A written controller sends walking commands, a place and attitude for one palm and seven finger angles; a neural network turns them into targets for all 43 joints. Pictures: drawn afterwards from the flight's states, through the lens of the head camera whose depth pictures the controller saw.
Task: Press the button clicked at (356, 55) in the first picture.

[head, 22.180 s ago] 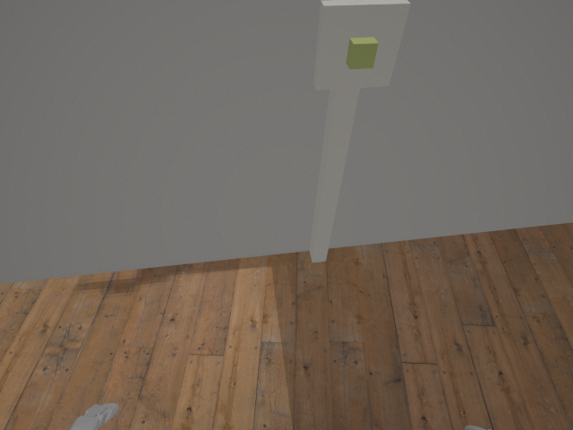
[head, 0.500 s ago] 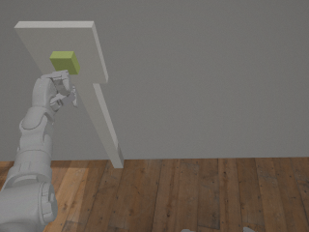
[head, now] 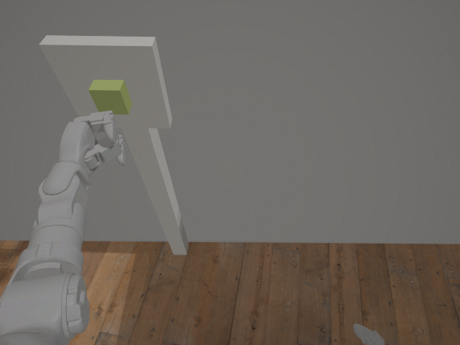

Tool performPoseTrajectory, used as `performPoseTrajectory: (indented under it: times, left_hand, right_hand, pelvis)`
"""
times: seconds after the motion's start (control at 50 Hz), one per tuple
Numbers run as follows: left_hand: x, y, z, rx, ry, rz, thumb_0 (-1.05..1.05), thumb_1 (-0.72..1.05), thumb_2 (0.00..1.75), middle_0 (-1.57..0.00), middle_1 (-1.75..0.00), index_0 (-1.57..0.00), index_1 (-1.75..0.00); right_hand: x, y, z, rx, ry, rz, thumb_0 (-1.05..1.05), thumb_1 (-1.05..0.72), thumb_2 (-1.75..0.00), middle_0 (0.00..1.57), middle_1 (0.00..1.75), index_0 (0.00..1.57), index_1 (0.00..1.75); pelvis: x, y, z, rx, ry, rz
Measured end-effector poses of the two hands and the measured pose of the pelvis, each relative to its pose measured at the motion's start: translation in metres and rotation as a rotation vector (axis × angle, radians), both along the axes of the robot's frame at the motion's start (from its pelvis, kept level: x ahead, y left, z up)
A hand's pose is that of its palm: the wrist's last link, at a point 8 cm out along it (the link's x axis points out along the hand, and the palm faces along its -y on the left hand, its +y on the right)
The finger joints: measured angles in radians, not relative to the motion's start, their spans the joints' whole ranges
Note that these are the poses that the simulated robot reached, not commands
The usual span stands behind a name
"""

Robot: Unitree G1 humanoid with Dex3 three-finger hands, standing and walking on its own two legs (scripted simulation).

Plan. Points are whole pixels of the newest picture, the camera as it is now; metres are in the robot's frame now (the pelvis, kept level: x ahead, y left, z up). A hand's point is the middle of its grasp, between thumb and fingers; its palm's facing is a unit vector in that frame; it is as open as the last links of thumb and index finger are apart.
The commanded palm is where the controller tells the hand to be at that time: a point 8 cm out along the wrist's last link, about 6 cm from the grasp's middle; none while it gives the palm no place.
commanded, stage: aim a knuckle at the button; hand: left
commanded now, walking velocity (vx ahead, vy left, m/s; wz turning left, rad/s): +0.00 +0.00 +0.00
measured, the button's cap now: (112, 96) +0.51 +0.22 +0.15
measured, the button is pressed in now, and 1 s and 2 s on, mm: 0 0 9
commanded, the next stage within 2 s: press the button with the knuckle in 0.44 s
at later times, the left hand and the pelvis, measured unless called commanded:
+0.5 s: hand (121, 151) +0.42 +0.20 +0.11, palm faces +0.00 -1.00 +0.00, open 3.1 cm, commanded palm +0.39 +0.24 +0.12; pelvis +0.00 +0.00 +0.00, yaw +0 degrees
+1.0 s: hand (120, 136) +0.44 +0.20 +0.11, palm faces -0.01 -1.00 +0.00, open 3.1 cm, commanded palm +0.42 +0.25 +0.12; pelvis +0.00 -0.01 +0.00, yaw +0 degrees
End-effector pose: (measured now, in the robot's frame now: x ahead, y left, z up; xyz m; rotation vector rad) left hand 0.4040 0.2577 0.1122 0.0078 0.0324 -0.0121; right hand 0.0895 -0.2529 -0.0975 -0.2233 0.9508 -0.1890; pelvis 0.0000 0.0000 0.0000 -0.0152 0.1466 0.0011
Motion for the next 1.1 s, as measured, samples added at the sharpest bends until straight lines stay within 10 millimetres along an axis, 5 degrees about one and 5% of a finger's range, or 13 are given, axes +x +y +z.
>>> performPoseTrajectory:
  times: [0.16,0.34,0.62,0.88,1.1]
  left_hand:
    - [-0.003,-0.006,-0.009,-0.013,-0.017,0.022,0.02,0.9,0.9,-1.3,-1.5,-1.3,-1.5]
    - [-0.007,0.004,0.004,0.013,-0.036,0.029,0.02,0.9,0.9,-1.3,-1.5,-1.3,-1.5]
    - [-0.004,-0.014,-0.007,0.005,-0.008,0.025,0.02,0.9,0.9,-1.3,-1.5,-1.3,-1.5]
    - [0.015,0.003,0.004,0.007,0.002,0.034,0.02,0.9,0.9,-1.3,-1.5,-1.3,-1.5]
    - [0.027,-0.006,0.0,-0.012,-0.015,0.01,0.02,0.9,0.9,-1.3,-1.5,-1.3,-1.5]
  right_hand:
    - [0.006,0.005,0.0,0.012,0.0,0.01,0.0,-0.91,-0.89,0.2,0.3,0.2,0.3]
    - [0.001,0.005,-0.002,0.02,0.022,-0.002,0.0,-0.91,-0.89,0.2,0.3,0.2,0.3]
    - [0.001,-0.004,-0.002,0.003,0.016,0.008,0.0,-0.91,-0.89,0.2,0.3,0.2,0.3]
    - [-0.029,-0.015,-0.007,-0.014,0.091,-0.031,0.0,-0.91,-0.89,0.2,0.3,0.2,0.3]
    - [-0.052,-0.017,-0.009,-0.029,0.161,-0.06,0.0,-0.91,-0.89,0.2,0.3,0.2,0.3]
  pelvis:
    - [0.004,0.001,0.0,0.002,-0.002,-0.01]
    - [0.007,-0.001,0.002,-0.001,-0.012,-0.005]
    - [0.0,-0.006,0.0,0.004,-0.012,0.0]
    - [-0.003,-0.01,-0.002,0.003,0.013,-0.006]
    - [-0.005,-0.006,-0.004,-0.001,0.036,-0.007]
